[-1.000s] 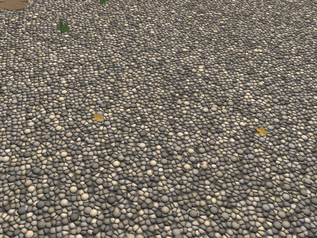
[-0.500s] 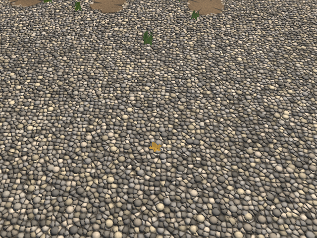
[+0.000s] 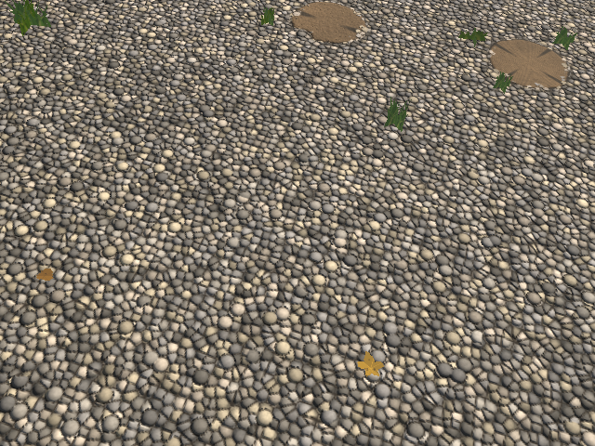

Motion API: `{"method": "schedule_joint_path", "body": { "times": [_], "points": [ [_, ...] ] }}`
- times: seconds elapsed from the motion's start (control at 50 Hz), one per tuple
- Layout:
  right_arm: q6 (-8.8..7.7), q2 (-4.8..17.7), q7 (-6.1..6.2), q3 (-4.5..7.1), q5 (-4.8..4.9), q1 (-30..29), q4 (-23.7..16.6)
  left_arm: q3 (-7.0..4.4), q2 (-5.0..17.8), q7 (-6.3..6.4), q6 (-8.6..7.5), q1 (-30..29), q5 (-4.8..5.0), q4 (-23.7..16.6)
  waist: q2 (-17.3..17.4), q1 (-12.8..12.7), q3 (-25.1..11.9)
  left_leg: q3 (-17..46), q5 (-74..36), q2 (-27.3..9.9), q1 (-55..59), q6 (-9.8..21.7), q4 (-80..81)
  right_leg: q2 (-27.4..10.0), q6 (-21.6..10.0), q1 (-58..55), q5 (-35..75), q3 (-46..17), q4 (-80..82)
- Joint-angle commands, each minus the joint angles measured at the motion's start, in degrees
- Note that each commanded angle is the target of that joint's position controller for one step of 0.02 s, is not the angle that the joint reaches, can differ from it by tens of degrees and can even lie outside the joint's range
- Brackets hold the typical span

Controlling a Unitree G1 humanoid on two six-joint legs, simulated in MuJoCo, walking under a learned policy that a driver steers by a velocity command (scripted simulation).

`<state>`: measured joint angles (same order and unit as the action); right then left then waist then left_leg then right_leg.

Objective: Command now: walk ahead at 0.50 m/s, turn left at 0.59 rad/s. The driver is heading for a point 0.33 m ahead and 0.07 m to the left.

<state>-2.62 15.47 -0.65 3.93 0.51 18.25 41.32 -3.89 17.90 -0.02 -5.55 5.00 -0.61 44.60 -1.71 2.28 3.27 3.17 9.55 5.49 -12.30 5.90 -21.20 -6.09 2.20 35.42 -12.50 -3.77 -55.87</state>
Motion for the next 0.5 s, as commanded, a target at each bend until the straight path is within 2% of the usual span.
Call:
{"method": "schedule_joint_path", "body": {
  "times": [0.02,0.08,0.14,0.18,0.22,0.24,0.26,0.28,0.3,0.32,0.34,0.36,0.38,0.4,0.44,0.46,0.5],
  "points": [
    [-1.12,10.46,1.38,2.86,0.34,-1.24,-4.09,-0.7,3.29,0.09,-0.09,-2.63,-0.24,-3.93,4.48,-1.01,-3.4,12.27,-10.15,-12.57,1.18,8.89,9.2,1.49,1.8,0.57,10.25,0.23,10.7],
    [-0.73,10.69,1.78,3.0,0.59,0.9,-3.09,-0.1,2.31,-0.67,-0.55,-7.98,0.44,-5.65,6.15,1.11,-1.94,11.73,-5.1,-11.23,-0.6,6.82,8.8,4.01,1.8,-3.3,17.79,0.63,21.29],
    [-0.37,10.47,1.87,3.06,0.93,3.39,-1.76,-0.23,3.34,-1.42,-1.18,-10.84,0.99,-7.17,6.55,2.11,-1.39,15.01,-3.33,-12.7,1.88,6.27,5.94,5.03,0.87,-4.84,18.23,-0.48,25.79],
    [0.06,10.05,2.14,3.03,0.96,3.84,-1.42,-0.62,4.57,-1.85,-1.68,-10.48,1.01,-7.43,7.2,1.59,-1.69,18.06,-3.73,-13.82,5.12,5.73,2.53,5.4,-0.13,-5.88,14.94,-1.25,28.08],
    [0.77,9.8,2.52,3.07,0.5,3.04,-1.36,-1.19,5.78,-1.86,-2.18,-6.89,0.35,-6.51,9.41,-0.05,-2.53,18.76,-13.52,-13.81,8.08,4.11,-2.99,6.17,-1.96,-9.21,11.22,0.22,29.46],
    [1.02,8.77,2.58,2.69,0.51,2.11,-1.69,-1.72,6.47,-1.61,-2.56,-2.53,-0.36,-5.28,9.39,-2.38,-4.94,17.37,-20.85,-11.43,8.61,2.38,-8.4,6.84,-3.51,-15.33,14.32,1.92,32.45],
    [0.97,6.52,2.5,1.81,0.07,1.73,-2.64,-2.2,8.42,-1.47,-3.03,2.68,-1.59,-4.77,7.74,-4.75,-11.2,15.04,-20.85,-8.25,5.52,-0.04,-18.22,1.96,-6.42,-26.96,23.91,-1.03,30.66],
    [0.76,3.76,2.61,0.8,-0.75,7.09,-3.41,-2.96,12.16,-1.32,-2.86,9.03,-2.65,-4.28,-3.8,-4.27,-20.54,10.76,0.85,-2.19,-8.33,-3.92,-35.92,-10.3,-13.25,-46.79,40.91,-14.54,25.67],
    [0.55,4.48,2.52,0.51,0.45,14.17,-2.81,-3.12,11.61,-1.85,-1.61,12.25,-1.02,-2.23,-18.47,-2.84,-26.96,8.05,29.91,2.33,-20.85,-6.85,-51.38,-19.78,-21.7,-55.97,37.99,-34.21,29.93],
    [0.88,9.71,2.54,1.64,0.98,12.01,-1.45,-1.88,7.29,-2.06,-0.97,10.1,0.59,-3.38,-9.0,-3.93,-21.8,10.76,27.63,-1.15,-24.17,-7.66,-56.47,-18.01,-19.91,-50.37,28.92,-32.12,32.15],
    [1.52,11.05,2.64,2.05,0.95,5.42,-2.48,-0.99,4.89,-1.84,-0.27,6.77,0.4,-4.18,-4.3,-4.65,-15.24,8.49,24.14,-2.84,-25.39,-8.25,-56.97,-15.24,-17.6,-43.41,27.46,-23.44,32.53],
    [2.18,10.44,2.81,1.96,0.38,1.7,-2.99,-0.02,3.03,-1.91,0.1,3.7,-0.14,-4.14,-1.12,-3.94,-10.37,7.11,22.07,-4.44,-24.15,-8.68,-53.49,-12.15,-16.5,-35.58,31.02,-17.03,33.82],
    [2.75,9.38,2.94,1.94,-0.23,0.45,-3.59,0.57,1.81,-1.9,0.11,1.66,-0.46,-3.74,-1.24,-2.33,-8.48,6.82,20.01,-6.72,-21.34,-8.6,-48.5,-10.4,-15.7,-30.13,32.44,-13.54,34.78],
    [3.27,7.31,2.85,1.51,-0.18,1.39,-3.41,0.77,1.7,-1.97,0.21,0.5,-0.84,-3.04,-2.84,-0.77,-7.51,5.63,19.05,-7.8,-16.52,-8.67,-43.17,-8.13,-14.78,-25.38,33.42,-10.11,36.22],
    [3.61,4.14,2.95,0.51,-0.3,2.16,-3.18,0.5,2.87,-1.89,0.35,-1.18,-1.02,-1.93,-5.55,0.3,-7.98,2.25,16.84,-7.59,-10.34,-9.53,-32.58,-5.97,-15.2,-21.61,39.45,-5.13,37.55],
    [3.57,3.52,2.97,0.16,-0.52,1.72,-3.22,0.21,3.9,-1.69,0.54,-1.6,-0.8,-1.5,-5.88,0.26,-9.34,1.42,14.26,-7.75,-7.58,-9.65,-28.05,-5.95,-15.45,-21.52,41.97,-3.94,37.45],
    [3.68,3.89,2.86,-0.03,-0.51,0.39,-3.1,-0.16,5.34,-1.35,1.15,-1.11,-0.08,-0.54,-5.82,-0.51,-11.82,0.51,7.83,-7.72,-3.64,-9.5,-21.39,-6.44,-15.52,-22.91,40.32,-3.17,37.46]
  ]
}}
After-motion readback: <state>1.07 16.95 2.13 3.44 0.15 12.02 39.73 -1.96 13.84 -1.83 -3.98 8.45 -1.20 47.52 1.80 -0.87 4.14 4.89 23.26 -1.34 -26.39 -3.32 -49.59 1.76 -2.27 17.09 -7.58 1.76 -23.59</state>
